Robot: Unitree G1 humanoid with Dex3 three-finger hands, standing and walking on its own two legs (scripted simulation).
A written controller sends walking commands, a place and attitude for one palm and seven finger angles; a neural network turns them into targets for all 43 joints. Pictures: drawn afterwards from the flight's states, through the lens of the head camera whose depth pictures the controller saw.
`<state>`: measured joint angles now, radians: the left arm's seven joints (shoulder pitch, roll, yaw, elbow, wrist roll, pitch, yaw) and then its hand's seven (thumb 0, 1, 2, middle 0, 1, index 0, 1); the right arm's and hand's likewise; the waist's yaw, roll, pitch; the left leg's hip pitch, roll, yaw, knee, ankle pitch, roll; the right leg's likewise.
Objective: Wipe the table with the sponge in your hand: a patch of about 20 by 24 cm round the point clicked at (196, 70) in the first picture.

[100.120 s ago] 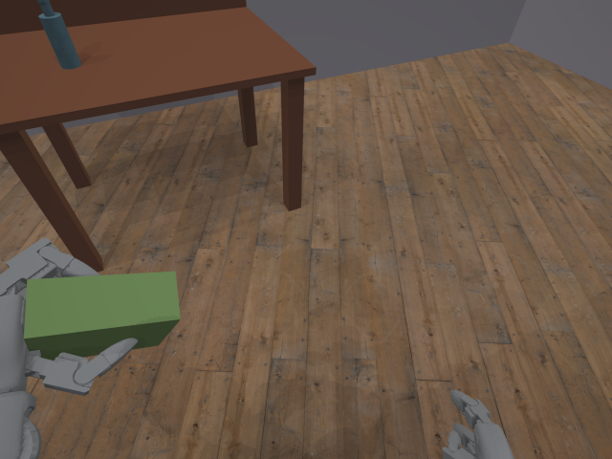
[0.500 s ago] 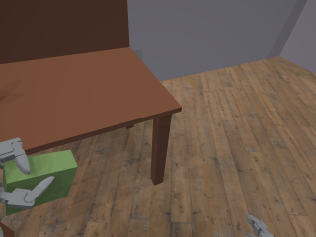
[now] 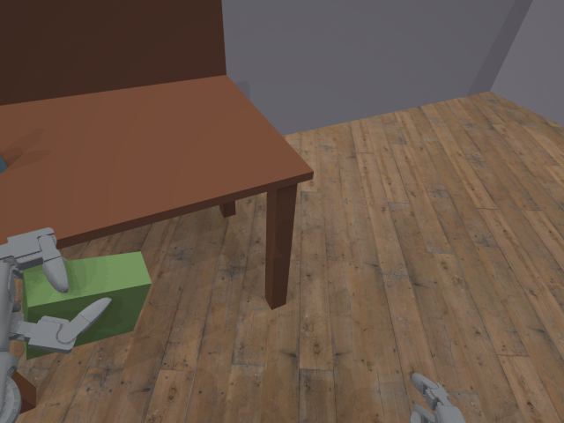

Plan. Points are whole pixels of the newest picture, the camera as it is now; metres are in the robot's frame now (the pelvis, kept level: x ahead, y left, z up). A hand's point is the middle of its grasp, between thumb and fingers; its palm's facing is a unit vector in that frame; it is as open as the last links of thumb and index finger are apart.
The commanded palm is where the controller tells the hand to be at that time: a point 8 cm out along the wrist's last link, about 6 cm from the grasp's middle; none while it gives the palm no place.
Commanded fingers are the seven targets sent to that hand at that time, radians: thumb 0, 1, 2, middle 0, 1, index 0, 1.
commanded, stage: stop stepping back and stand still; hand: left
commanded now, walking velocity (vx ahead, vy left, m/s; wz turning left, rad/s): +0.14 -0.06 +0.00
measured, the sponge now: (103, 299) +0.24 +0.23 +0.11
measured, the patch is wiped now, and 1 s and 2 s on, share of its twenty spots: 1.00 1.00 1.00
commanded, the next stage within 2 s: stand and wait in 0.30 s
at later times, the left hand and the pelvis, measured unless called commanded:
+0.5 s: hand (87, 285) +0.23 +0.23 +0.16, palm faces +0.42 -0.82 -0.38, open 6.7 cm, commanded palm +0.17 +0.26 +0.18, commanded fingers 0.00 0.10 1.30 -1.20 -1.60 -1.20 -1.60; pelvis +0.02 -0.02 +0.00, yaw +2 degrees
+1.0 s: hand (83, 287) +0.23 +0.24 +0.15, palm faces +0.38 -0.86 -0.33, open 6.7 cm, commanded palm +0.18 +0.28 +0.18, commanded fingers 0.00 0.10 1.30 -1.20 -1.60 -1.20 -1.60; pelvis +0.03 -0.01 +0.01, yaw +1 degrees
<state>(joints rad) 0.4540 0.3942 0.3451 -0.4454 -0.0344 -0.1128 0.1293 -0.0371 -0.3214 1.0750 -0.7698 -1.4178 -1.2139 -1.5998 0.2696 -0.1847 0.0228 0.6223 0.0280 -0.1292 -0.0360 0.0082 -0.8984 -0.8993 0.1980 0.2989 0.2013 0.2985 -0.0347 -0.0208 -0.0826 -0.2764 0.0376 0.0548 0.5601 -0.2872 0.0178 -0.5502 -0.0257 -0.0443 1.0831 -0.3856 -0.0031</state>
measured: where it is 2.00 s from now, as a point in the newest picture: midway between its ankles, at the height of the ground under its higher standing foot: outside the picture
